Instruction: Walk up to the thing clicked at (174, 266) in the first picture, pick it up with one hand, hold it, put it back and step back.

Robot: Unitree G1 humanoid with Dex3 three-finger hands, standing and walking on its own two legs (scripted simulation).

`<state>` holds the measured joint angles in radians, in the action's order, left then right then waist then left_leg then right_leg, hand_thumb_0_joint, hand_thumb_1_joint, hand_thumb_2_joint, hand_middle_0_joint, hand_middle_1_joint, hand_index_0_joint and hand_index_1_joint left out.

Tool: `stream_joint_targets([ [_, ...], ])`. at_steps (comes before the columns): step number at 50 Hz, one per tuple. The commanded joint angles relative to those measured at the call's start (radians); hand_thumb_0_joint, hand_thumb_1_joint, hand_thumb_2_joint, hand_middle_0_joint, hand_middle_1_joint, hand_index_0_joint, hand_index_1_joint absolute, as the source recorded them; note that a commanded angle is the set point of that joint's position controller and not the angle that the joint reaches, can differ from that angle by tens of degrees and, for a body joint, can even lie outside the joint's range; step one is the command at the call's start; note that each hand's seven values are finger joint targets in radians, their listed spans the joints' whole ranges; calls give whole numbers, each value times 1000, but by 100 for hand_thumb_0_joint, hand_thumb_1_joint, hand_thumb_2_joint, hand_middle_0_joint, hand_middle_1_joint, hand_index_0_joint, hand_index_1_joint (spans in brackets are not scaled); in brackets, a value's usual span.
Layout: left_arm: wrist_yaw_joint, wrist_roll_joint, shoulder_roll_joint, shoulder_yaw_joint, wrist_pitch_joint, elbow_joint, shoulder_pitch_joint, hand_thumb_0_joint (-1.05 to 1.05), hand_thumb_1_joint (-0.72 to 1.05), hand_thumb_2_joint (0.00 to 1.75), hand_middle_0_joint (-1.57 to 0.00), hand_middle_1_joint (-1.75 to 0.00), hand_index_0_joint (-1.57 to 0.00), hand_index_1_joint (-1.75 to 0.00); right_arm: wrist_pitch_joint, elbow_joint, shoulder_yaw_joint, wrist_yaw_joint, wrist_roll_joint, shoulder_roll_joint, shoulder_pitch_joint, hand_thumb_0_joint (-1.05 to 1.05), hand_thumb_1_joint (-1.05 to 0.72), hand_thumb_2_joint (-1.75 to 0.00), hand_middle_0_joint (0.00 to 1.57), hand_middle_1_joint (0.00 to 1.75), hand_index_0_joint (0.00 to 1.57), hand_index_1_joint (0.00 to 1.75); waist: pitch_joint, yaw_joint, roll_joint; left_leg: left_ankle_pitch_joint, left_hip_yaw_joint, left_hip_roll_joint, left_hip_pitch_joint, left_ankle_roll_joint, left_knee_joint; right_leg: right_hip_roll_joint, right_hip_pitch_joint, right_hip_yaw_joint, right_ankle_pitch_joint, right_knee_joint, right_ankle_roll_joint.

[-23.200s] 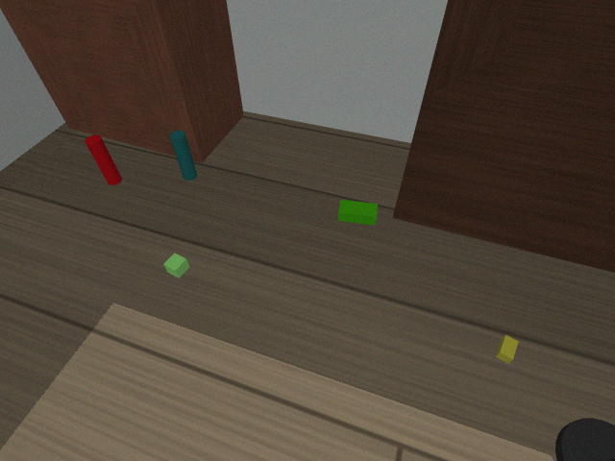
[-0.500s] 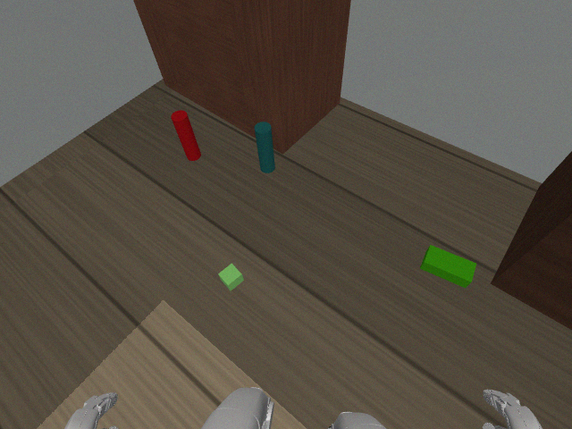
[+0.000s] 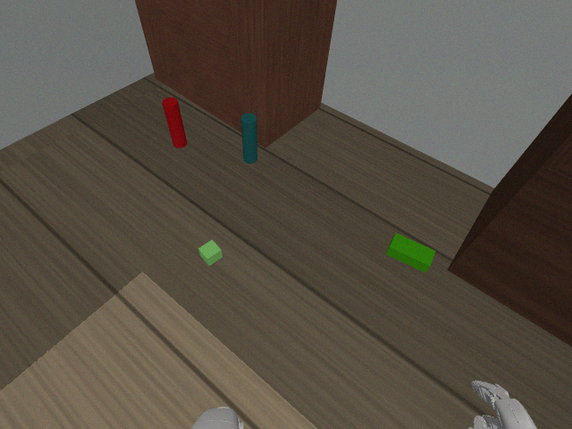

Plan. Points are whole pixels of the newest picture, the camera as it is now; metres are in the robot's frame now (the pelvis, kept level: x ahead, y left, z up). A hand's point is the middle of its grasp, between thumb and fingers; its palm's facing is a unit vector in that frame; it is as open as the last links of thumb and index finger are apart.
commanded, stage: walk up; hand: left
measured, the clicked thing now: (210, 252) +0.77 +0.29 -0.73
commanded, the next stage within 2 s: stand in 1.32 s
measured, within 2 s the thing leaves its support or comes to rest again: neither
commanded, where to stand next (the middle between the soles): +0.40 +0.05 m, yaw +1 degrees
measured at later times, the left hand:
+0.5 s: hand out of the picture +0.05 +0.29 -0.13, palm faces +0.05 -0.92 -0.38, open 7.4 cm
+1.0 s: hand out of the picture +0.10 +0.27 -0.14, palm faces +0.12 -0.94 -0.31, open 7.4 cm
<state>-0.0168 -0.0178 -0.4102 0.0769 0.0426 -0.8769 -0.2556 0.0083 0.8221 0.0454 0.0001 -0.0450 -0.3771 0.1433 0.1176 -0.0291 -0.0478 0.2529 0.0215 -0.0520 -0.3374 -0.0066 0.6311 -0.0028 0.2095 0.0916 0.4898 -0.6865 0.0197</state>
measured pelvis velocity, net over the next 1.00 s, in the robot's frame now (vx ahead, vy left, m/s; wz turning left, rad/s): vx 0.02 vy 0.01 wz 0.09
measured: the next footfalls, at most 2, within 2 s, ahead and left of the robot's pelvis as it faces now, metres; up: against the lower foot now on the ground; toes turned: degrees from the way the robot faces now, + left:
right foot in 0.02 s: +0.01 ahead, -0.14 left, +0.00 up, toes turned +4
left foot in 0.30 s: +0.05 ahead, +0.14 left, +0.00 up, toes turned +4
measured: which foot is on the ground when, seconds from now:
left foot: down 0.00-0.06, up 0.08-0.28, down 0.30-1.00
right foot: up 0.00-0.00, down 0.02-0.34, up 0.36-0.56, down 0.58-1.00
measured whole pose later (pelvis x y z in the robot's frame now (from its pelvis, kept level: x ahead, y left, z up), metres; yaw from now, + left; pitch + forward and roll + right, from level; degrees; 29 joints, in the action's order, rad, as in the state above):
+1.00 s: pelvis +0.02 +0.01 +0.01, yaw +5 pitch -3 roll +0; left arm -0.01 0.00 -0.35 0.04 -0.01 -1.03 -0.10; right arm -0.03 1.04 0.01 0.00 -0.02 -0.32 0.15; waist 0.06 -0.02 -0.03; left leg 0.27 -0.02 0.00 -0.19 0.00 0.50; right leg -0.04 0.17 -0.04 0.26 -0.48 0.02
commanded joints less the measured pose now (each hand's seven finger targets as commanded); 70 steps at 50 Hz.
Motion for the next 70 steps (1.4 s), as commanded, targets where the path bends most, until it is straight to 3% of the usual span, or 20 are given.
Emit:
stream_joint_targets([
  [1,30,-24,-191,65,-80,-23,-80,0,90,90,-20,-30,-20,-30,12,-55,52,-3,13,-188,11,0,-90,-90,20,30,20,30,-129,-6,96,199,-109,-55,-83,-89,48,-11,-193,46,-117,381,-56],
  [2,33,-37,-242,73,-86,-6,-61,0,90,90,-20,-30,-20,-30,10,-76,29,-1,25,-119,2,0,-90,-90,20,30,20,30,-81,-4,-119,306,-67,56,-257,-12,177,-201,-150,375,54,444,-115],
  [3,32,-42,-341,86,-78,35,35,0,90,90,-20,-30,-20,-30,10,-73,53,-13,19,-188,-51,0,-90,-90,20,30,20,30,2,-32,-123,328,-163,50,-159,8,247,-365,175,531,328,506,-239],
  [4,31,-40,-332,78,-76,56,145,0,90,90,-20,-30,-20,-30,9,-35,76,-9,24,-240,-23,0,-90,-90,20,30,20,30,92,13,-125,279,-196,16,-35,11,329,-385,367,532,419,527,-259],
  [7,31,-23,-205,57,-94,43,144,0,90,90,-20,-30,-20,-30,-10,10,58,7,39,-191,23,0,-90,-90,20,30,20,30,55,29,-87,167,-167,63,-114,13,211,-202,103,214,83,442,-172],
  [11,19,-26,-237,67,-91,22,63,0,90,90,-20,-30,-20,-30,-24,16,49,19,25,-190,20,0,-90,-90,20,30,20,30,7,-22,-167,203,-84,61,-68,25,55,-203,33,173,87,416,-169],
  [14,13,-13,-220,57,-70,33,104,0,90,90,-20,-30,-20,-30,-43,61,57,17,22,-179,100,0,-90,-90,20,30,20,30,-54,20,-145,75,-16,87,120,16,-220,-174,42,84,-56,289,-147],
  [16,15,-3,-136,23,-67,32,67,0,90,90,-20,-30,-20,-30,-61,75,77,3,8,-210,143,0,-90,-90,20,30,20,30,-154,36,8,10,-207,-14,320,-25,-306,-103,121,-10,-256,45,-85],
  [17,13,15,-87,7,-65,33,86,0,90,90,-20,-30,-20,-30,-65,70,87,-1,3,-283,129,0,-90,-90,20,30,20,30,-141,35,194,138,-516,-191,320,-116,-374,19,271,-117,-52,-96,-35],
  [18,24,7,-181,38,-60,22,118,0,90,90,-20,-30,-20,-30,-61,70,102,3,8,-344,146,0,-90,-90,20,30,20,30,-109,57,161,323,-614,-265,190,-221,-403,-9,238,-52,106,-197,-45],
  [19,22,7,-208,43,-61,19,112,0,90,90,-20,-30,-20,-30,-59,69,105,3,10,-342,136,0,-90,-90,20,30,20,30,-59,50,154,374,-613,-271,144,-247,-413,-30,236,-28,106,-220,-51],
  [25,14,8,-145,31,-79,0,90,0,90,90,-20,-30,-20,-30,-63,59,74,-1,13,-248,110,0,-90,-90,20,30,20,30,-91,38,227,-215,-343,-168,192,-177,-282,-24,142,-88,-34,6,-36],
  [28,25,1,-125,30,-89,-32,45,0,90,90,-20,-30,-20,-30,-44,38,53,-4,33,-203,44,0,-90,-90,20,30,20,30,-139,-14,179,-290,-194,-90,93,-110,-132,17,-80,-135,-274,295,-41],
  [29,32,-4,-149,38,-93,-45,22,0,90,90,-20,-30,-20,-30,-41,34,40,-6,48,-164,30,0,-90,-90,20,30,20,30,-178,-30,129,-253,-174,-62,43,-69,-66,-21,-178,-80,-354,310,-54],
  [31,39,-16,-235,55,-98,-32,50,0,90,90,-20,-30,-20,-30,-37,24,17,-13,55,-102,47,0,-90,-90,20,30,20,30,-175,-19,-81,121,-115,92,-140,3,89,-285,-227,277,-282,409,-155],
  [33,28,-19,-245,49,-94,11,195,0,90,90,-20,-30,-20,-30,-24,86,42,-20,39,-178,129,0,-90,-90,20,30,20,30,-96,28,-72,329,-111,33,7,7,206,-384,40,328,-117,413,-268],
  [40,23,10,-169,23,-81,-21,206,0,90,90,-20,-30,-20,-30,-55,145,32,-16,22,-156,117,0,-90,-90,20,30,20,30,-142,39,-87,-199,-77,21,194,-10,-208,-166,-8,-9,-617,197,-95],
  [43,21,27,-137,15,-71,-43,193,0,90,90,-20,-30,-20,-30,-62,129,36,-16,26,-221,2,0,-90,-90,20,30,20,30,-154,-7,41,-236,-224,-113,108,-76,-215,-73,-52,-64,-271,223,-37],
  [64,20,8,-145,-4,-77,-158,225,0,90,90,-20,-30,-20,-30,-48,203,15,-10,28,-164,-127,0,-90,-90,20,30,20,30,-158,13,53,-218,-146,-60,168,-22,-292,-121,-139,-61,-407,351,-36],
  [70,28,7,-143,-28,-85,-182,214,0,90,90,-20,-30,-20,-30,-47,214,12,-6,38,-178,-127,0,-90,-90,20,30,20,30,-189,28,49,-396,-137,-71,263,-20,-296,-139,-159,-59,-565,375,-25],
])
